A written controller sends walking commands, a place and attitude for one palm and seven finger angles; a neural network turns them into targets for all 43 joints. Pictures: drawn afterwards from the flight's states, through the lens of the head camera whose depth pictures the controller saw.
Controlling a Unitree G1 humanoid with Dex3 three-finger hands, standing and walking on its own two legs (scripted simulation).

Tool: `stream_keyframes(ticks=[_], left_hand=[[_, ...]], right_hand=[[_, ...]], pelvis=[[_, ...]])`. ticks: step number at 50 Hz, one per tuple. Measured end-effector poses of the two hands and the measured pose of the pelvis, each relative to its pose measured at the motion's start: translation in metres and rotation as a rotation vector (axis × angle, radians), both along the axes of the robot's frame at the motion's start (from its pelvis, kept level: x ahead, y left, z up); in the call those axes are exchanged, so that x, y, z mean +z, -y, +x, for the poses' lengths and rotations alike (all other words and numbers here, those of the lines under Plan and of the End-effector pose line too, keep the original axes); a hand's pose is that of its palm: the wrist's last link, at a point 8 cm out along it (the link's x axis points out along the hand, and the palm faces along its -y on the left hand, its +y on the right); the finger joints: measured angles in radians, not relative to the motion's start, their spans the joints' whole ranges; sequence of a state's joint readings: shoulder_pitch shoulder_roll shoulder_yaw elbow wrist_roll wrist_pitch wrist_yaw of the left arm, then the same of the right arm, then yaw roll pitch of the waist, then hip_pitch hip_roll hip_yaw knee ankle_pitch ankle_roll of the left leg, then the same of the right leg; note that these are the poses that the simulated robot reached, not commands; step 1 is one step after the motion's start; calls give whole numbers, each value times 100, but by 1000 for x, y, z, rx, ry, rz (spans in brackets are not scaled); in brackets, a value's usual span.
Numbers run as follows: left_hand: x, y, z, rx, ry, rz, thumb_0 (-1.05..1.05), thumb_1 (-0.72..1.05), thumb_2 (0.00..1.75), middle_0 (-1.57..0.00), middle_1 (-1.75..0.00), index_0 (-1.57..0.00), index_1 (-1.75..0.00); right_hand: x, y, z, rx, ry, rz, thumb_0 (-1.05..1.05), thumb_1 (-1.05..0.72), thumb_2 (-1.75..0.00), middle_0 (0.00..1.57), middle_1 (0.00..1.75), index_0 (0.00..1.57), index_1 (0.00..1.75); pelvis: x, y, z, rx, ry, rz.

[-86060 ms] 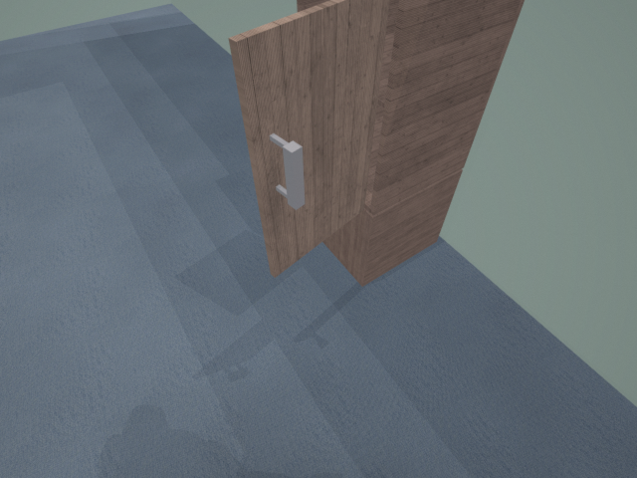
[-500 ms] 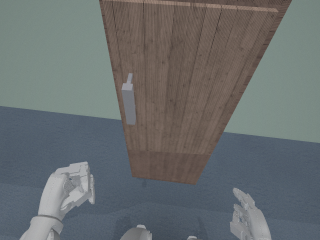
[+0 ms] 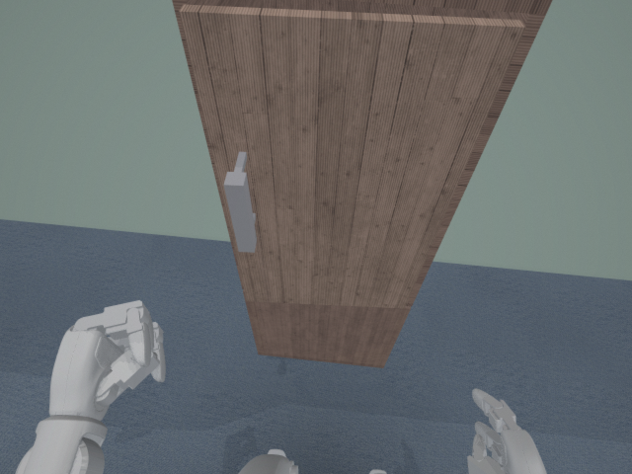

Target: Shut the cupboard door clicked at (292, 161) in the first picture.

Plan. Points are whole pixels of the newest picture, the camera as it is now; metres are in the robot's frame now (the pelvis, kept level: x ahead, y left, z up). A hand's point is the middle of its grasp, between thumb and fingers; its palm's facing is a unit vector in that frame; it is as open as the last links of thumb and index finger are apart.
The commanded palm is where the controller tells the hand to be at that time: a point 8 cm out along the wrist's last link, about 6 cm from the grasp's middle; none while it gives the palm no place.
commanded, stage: bring the fist close to the handle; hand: left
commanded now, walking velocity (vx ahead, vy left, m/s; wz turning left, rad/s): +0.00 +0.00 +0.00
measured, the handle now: (244, 203) +0.46 +0.14 +0.07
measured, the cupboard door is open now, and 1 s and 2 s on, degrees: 4 4 2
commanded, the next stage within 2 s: push the door shut along its arc in 1.50 s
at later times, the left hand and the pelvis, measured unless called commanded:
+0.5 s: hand (217, 327) +0.27 +0.14 +0.06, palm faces -0.04 -1.00 -0.01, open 3.1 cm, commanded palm +0.26 +0.20 +0.07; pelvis +0.01 -0.02 +0.00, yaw -1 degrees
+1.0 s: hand (249, 279) +0.33 +0.11 +0.07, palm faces -0.02 -1.00 -0.01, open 3.1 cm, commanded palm +0.32 +0.16 +0.07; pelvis +0.01 -0.02 +0.00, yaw -1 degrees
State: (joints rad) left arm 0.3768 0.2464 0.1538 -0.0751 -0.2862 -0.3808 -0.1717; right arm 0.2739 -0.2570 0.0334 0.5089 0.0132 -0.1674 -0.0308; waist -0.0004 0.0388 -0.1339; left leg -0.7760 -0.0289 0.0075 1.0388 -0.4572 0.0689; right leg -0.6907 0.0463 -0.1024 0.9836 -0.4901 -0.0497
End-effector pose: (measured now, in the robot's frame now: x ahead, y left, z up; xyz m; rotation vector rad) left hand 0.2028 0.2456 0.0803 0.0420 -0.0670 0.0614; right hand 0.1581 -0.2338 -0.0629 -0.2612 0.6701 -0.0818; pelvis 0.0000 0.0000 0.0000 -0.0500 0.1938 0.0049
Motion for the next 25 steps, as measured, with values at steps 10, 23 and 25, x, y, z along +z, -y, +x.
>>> stream_keyframes(ticks=[10, 23, 25], left_hand=[[-18, 21, 1, -52, -117, -19, 2, 90, 90, -130, -150, -130, -150], [-21, 52, 47, -115, -133, -31, 2, 90, 90, -129, -150, -130, -150], [-17, 53, 51, -95, -118, -29, 2, 90, 90, -129, -150, -130, -150]], right_hand=[[0, 4, 8, -3, 13, 15, 2, -91, -90, 21, 30, 20, 29], [-11, 13, 0, -34, -38, 39, 2, -91, -90, 21, 30, 20, 29], [-9, 15, -3, -45, -46, 37, 2, -91, -90, 21, 30, 20, 29]], pelvis=[[0, 9, 3, -2, -2, 9], [1, 16, 5, -11, -13, 22], [3, 17, 7, -16, -11, 26]])
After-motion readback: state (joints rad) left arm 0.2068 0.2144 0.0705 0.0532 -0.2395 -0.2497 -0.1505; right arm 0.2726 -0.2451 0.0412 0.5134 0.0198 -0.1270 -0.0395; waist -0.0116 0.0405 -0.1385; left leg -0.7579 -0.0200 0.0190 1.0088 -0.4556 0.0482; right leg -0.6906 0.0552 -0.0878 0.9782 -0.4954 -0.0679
